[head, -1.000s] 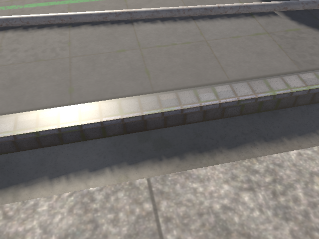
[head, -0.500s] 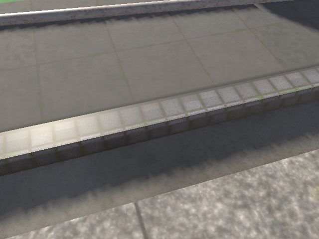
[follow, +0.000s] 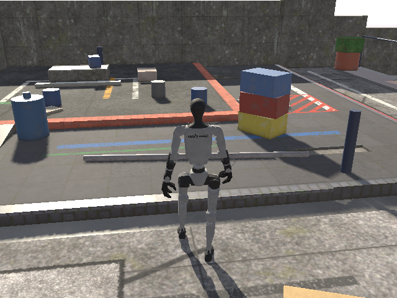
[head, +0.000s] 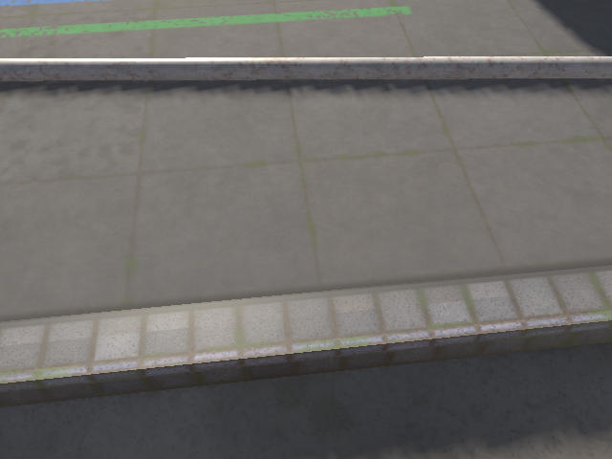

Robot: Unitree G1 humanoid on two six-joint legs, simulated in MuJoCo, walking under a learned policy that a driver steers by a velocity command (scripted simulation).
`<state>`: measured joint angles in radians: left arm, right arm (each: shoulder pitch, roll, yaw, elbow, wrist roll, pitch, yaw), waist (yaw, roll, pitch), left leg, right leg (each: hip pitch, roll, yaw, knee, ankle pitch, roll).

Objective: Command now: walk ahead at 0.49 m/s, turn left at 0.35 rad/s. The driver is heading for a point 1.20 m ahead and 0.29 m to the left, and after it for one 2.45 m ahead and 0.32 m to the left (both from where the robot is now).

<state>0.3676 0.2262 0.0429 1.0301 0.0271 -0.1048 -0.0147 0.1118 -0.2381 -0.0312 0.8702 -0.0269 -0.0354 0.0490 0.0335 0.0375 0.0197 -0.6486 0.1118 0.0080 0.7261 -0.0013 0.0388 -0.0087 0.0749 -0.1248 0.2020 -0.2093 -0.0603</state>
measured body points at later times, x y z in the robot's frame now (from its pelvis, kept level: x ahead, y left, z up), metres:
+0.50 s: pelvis +0.28 +0.05 +0.00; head +0.31 +0.07 +0.45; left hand +0.38 +0.34 -0.12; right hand +0.35 -0.22 -0.13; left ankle +0.20 +0.11 -0.74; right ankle +0.45 -0.08 -0.69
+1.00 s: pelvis +0.55 +0.06 -0.04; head +0.60 +0.06 +0.40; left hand +0.37 +0.22 -0.17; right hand +0.82 -0.01 -0.15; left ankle +0.56 +0.19 -0.51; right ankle +0.54 -0.04 -0.78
